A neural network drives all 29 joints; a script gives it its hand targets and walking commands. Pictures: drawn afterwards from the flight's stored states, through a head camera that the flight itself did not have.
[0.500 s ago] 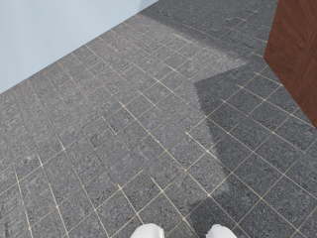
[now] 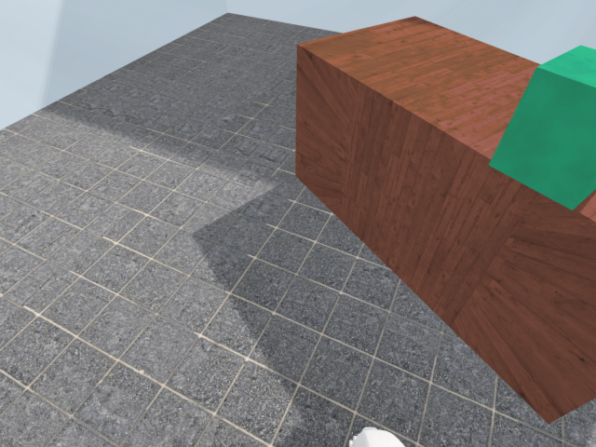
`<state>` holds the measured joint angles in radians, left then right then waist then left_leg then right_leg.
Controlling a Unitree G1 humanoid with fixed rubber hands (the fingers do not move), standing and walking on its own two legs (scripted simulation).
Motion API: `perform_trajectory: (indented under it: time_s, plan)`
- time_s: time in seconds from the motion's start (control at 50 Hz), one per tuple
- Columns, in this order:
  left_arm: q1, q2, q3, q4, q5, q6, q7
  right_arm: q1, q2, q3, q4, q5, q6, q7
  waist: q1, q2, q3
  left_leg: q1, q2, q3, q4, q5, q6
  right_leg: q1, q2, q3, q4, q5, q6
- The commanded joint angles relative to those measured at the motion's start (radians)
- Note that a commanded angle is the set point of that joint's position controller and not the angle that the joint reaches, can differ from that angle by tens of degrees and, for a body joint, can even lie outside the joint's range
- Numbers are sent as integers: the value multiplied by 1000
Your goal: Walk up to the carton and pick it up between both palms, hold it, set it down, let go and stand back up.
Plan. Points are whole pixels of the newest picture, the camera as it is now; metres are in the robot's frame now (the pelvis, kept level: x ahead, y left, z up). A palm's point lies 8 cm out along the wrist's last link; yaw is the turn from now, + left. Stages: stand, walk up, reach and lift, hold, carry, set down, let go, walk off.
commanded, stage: walk up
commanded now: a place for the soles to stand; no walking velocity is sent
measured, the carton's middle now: (576, 126) +0.79 -0.59 +0.04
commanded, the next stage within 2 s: none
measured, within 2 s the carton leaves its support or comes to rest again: neither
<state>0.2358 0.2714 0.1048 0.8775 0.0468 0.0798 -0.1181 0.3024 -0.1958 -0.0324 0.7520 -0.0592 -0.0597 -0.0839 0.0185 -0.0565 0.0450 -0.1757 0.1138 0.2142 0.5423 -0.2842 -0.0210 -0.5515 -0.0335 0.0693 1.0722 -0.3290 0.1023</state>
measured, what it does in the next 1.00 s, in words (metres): walks ahead, turning right: right foot, then left foot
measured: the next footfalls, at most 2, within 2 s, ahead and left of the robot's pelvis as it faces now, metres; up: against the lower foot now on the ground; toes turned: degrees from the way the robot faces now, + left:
right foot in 0.24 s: +0.22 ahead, -0.25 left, +0.00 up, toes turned -17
left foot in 0.66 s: +0.44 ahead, -0.05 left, +0.00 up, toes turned -21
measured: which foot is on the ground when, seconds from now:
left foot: down 0.00-0.26, up 0.28-0.64, down 0.66-1.00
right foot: up 0.00-0.22, down 0.24-0.66, up 0.68-1.00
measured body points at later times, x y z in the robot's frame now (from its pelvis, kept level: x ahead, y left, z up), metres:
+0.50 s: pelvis +0.17 -0.12 -0.02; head +0.19 -0.16 +0.43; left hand +0.30 +0.08 -0.15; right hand +0.19 -0.40 -0.15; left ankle +0.24 -0.01 -0.68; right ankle +0.18 -0.24 -0.73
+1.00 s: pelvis +0.36 -0.21 -0.02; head +0.36 -0.22 +0.43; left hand +0.60 -0.07 -0.14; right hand +0.17 -0.39 -0.16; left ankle +0.40 -0.04 -0.73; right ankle +0.38 -0.40 -0.71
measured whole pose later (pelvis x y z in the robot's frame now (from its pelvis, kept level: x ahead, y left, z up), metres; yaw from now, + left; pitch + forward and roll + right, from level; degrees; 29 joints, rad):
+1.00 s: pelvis +0.36 -0.21 -0.02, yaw -41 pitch -3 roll +2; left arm 0.24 0.26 0.05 0.85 0.04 0.01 -0.08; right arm 0.47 -0.24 -0.03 0.86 -0.05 -0.06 -0.03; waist -0.03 -0.02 0.07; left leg -0.07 0.18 0.31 0.61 -0.43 -0.10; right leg -0.56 -0.09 0.00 0.80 -0.19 0.03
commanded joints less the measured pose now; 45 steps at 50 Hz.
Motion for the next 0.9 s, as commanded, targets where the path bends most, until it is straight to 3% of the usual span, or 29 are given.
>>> perform_trajectory:
  time_s: [0.0, 0.02, 0.04, 0.12, 0.16, 0.2, 0.22, 0.24, 0.26, 0.28, 0.3, 0.32, 0.36, 0.38, 0.4, 0.42, 0.54, 0.6, 0.62, 0.64, 0.66, 0.68, 0.7, 0.72, 0.74, 0.76, 0.78, 0.84, 0.88]
  plan:
    - [-88, 18, -9, -142, -17, -39, -11, -31, -189, -54, -55, -23, -40, 6, 1, 291, 142, -62, 311, -252, -387, -454, 187, -202, -93, -29, -15, 73, -8]
    - [-85, 16, -15, -129, -25, -47, -16, -15, -183, -57, -45, -19, -45, 9, -9, 259, 160, -83, 321, -215, -371, -467, 179, -185, -89, -61, -26, 114, -14]
    - [-82, 12, -21, -154, -46, -55, -19, -31, -226, -70, -39, -28, -48, 19, 6, 329, 130, -78, 291, -169, -378, -466, 174, -148, -119, -48, -86, 100, -19]
    - [-86, 20, -36, -131, -40, -100, -5, 31, -212, -67, -9, -25, -51, 42, -32, 219, 96, -15, 246, 15, -249, -196, 165, 10, -79, -191, -318, 186, -51]
    - [-28, 13, -31, -126, -19, -104, -1, -15, -273, -77, -20, -16, -31, 46, 14, 235, 62, -95, 249, 45, -206, -133, 153, 180, -62, -184, -369, 131, -61]
    - [127, 103, -12, -73, 5, -107, 28, -35, -286, -78, -18, -32, -1, 53, 99, 72, -26, -116, 237, 85, 105, -77, 135, 386, -28, -170, -384, 36, -76]
    - [258, 169, 9, -51, 11, -118, 50, 17, -246, -66, -31, -36, 13, 63, 132, -70, -103, -103, 140, 81, 394, -106, 104, 475, 5, -76, -496, 34, -89]
    - [287, 242, 25, -61, 3, -119, 73, 46, -191, -43, -61, -27, 20, 88, 107, -275, -102, -267, 26, 49, 635, -351, 64, 543, -126, 258, -612, 48, -165]
    - [317, 311, 41, -55, -32, -107, 97, 25, -144, -47, -135, -3, 28, 111, 107, -401, -162, -457, -65, -128, 719, -421, 29, 656, -204, 587, -745, -36, -250]
    - [246, 322, 47, -91, -47, -94, 104, 2, -182, -57, -138, 12, 21, 114, 72, -275, -141, -544, -29, -183, 771, -389, 33, 613, -303, 814, -853, -277, -330]
    - [199, 259, 28, -104, -49, -96, 108, 39, -175, -37, -116, 19, 17, 116, 51, -211, -117, -517, 15, -226, 761, -340, 48, 534, -290, 751, -849, -357, -331]
    - [160, 243, 17, -111, -47, -91, 124, 7, -187, -39, -107, 20, 12, 113, 47, -234, -20, -530, 24, -222, 747, -320, 51, 429, -267, 645, -863, -363, -322]
    - [107, 199, 8, -131, -36, -102, 128, 49, -164, -21, -104, 18, 0, 104, 18, -183, -42, -438, 37, -239, 691, -302, 69, 365, -239, 483, -789, -224, -319]
    - [115, 161, -2, -131, -26, -110, 128, 65, -193, -28, -96, 5, -2, 100, 18, -186, -110, -414, 5, -260, 644, -310, 68, 391, -230, 547, -767, -184, -342]
    - [100, 139, -10, -137, -14, -118, 127, 81, -163, -18, -89, 8, -1, 102, 9, -139, -117, -405, 3, -259, 621, -307, 70, 367, -217, 489, -736, -156, -343]
    - [88, 133, -13, -134, -5, -123, 127, 33, -151, -26, -126, -2, 1, 98, -1, -135, -68, -412, 24, -317, 622, -322, 73, 269, -264, 581, -744, -188, -369]
    - [53, 127, -14, -133, -11, -120, 101, 79, -122, -7, -135, 28, -7, 92, -26, -26, 30, -253, 7, -244, 337, -8, 82, 60, -180, 389, -722, -222, -322]
    - [16, 77, -29, -125, -13, -98, 71, 202, -132, -26, -91, 31, -35, 76, -98, 23, 13, 77, -78, -113, 60, 113, 60, -83, -25, 215, -516, -306, -237]
    - [62, 33, -35, -120, -13, -95, 57, 314, -171, -39, -54, 19, -44, 69, -119, 180, -43, 193, -10, -201, 22, 11, 38, -126, 77, 117, -306, -306, -187]
    - [106, -17, -57, -141, -18, -94, 58, 357, -256, -54, -73, 5, -37, 61, -124, 329, -63, 204, 234, -650, -205, -451, 114, -237, 193, 65, 0, -284, -136]
    - [111, 17, -50, -132, -10, -84, 64, 275, -281, -53, -81, 15, -21, 45, -85, 307, 66, 63, 371, -898, -373, -714, 126, -320, 135, 70, 157, -297, -94]
    - [125, 53, -36, -149, 3, -81, 70, 197, -261, -56, -102, 31, -20, 34, -27, 254, 82, 27, 444, -992, -407, -832, 252, -340, 47, 47, 269, -307, -71]
    - [62, 71, -38, -148, 5, -80, 70, 149, -223, -58, -109, 35, -25, 36, -45, 268, 154, -11, 434, -893, -389, -770, 298, -393, -7, 39, 283, -295, -53]
    - [11, 87, -32, -142, 17, -83, 71, 162, -225, -49, -101, 29, -39, 24, -55, 168, 139, -9, 420, -805, -371, -631, 283, -366, -31, 63, 274, -247, -48]
    - [33, 57, -30, -121, 6, -90, 71, 169, -226, -44, -78, 21, -46, 32, -50, 206, 173, -25, 349, -614, -354, -499, 235, -325, -22, 84, 191, -198, -41]
    - [43, 69, -19, -125, 8, -91, 71, 152, -192, -41, -54, 17, -52, 41, -41, 271, 164, -34, 322, -536, -345, -427, 214, -301, -29, 96, 160, -131, -26]
    - [16, 55, -27, -121, 10, -86, 71, 133, -165, -33, -68, 6, -51, 34, -41, 225, 137, -21, 315, -449, -338, -349, 211, -274, -25, 79, 131, -100, -22]
    - [28, 27, -44, -124, -11, -80, 51, 67, -221, -46, -41, -3, -47, 40, -4, 290, 122, -157, 280, -219, -328, -256, 189, -94, -73, 15, -42, -38, -36]
    - [-43, 25, -49, -129, -17, -87, 38, 82, -194, -43, -32, -5, -37, 42, -39, 241, 183, -168, 285, -129, -354, -204, 177, -66, -57, -32, -161, 70, -59]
